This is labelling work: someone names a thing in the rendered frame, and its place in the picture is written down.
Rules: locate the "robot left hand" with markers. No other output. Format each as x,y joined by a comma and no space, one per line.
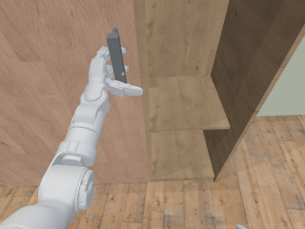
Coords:
99,71

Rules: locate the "left robot upper arm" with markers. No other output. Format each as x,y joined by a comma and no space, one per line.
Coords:
65,191

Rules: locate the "robot left forearm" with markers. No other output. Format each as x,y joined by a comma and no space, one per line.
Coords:
79,146

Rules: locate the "handle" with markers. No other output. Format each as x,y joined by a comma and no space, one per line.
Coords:
116,55

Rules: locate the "wardrobe door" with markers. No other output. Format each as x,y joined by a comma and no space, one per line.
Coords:
46,48

